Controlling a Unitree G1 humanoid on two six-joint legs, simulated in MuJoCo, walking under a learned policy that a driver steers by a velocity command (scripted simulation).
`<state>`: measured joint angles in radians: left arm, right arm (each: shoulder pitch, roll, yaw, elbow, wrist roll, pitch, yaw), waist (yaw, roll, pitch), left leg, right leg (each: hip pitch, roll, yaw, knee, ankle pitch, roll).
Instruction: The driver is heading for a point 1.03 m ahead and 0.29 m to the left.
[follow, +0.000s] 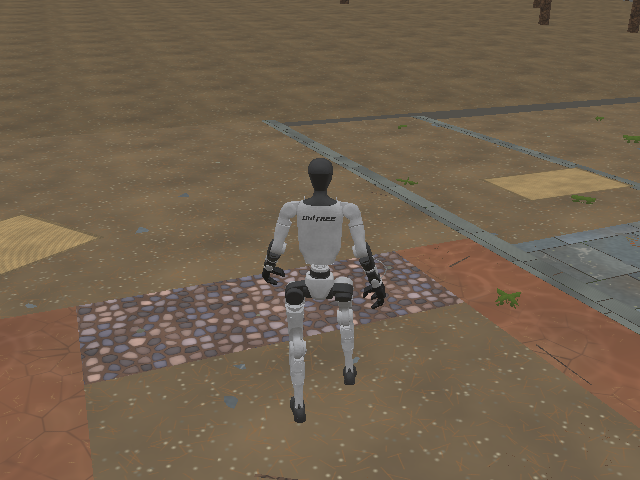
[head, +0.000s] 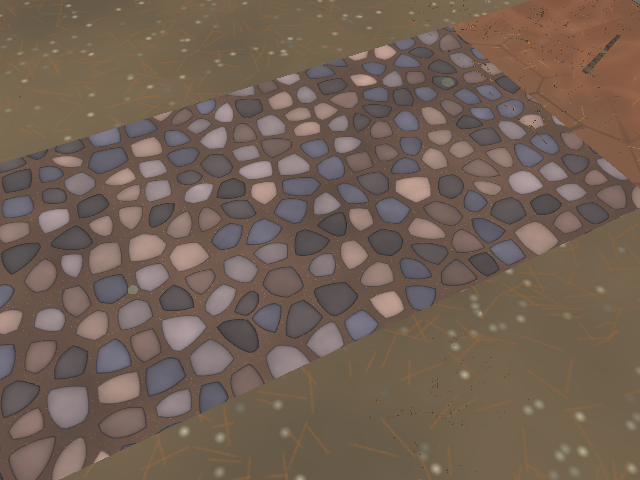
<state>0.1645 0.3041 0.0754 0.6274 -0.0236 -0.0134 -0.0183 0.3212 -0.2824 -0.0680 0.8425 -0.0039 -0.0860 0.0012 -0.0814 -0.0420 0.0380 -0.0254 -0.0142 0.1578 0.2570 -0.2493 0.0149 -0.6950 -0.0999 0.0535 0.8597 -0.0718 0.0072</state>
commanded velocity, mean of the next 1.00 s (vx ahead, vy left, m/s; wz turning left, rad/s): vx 0.20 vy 0.00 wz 0.18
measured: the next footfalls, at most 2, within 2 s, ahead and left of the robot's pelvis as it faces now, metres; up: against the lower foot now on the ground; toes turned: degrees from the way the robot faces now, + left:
right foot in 0.18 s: +0.26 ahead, -0.15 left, +0.00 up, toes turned -9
left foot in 0.68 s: +0.39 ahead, +0.06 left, +0.00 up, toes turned +7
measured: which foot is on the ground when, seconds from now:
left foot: down 0.00-0.16, up 0.18-0.66, down 0.68-1.00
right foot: up 0.00-0.16, down 0.18-0.68, up 0.70-1.00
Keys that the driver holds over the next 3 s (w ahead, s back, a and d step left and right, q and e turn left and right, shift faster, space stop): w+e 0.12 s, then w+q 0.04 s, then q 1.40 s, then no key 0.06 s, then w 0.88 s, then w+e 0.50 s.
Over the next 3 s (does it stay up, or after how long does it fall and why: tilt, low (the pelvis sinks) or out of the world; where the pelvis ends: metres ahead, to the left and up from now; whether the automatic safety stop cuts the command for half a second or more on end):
stays up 0.78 0.32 -0.01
